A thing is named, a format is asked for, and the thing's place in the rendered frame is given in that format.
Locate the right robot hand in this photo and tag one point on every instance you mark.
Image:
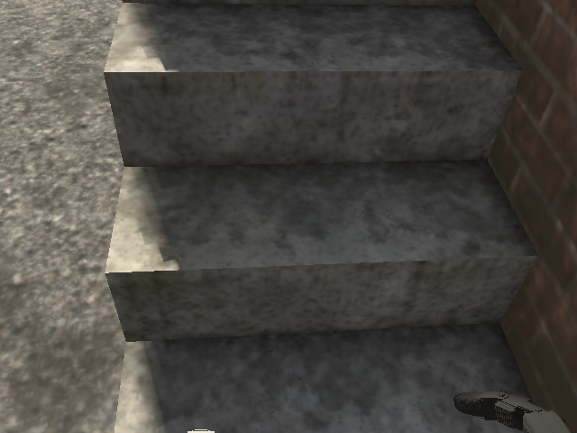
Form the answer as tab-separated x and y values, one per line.
510	409

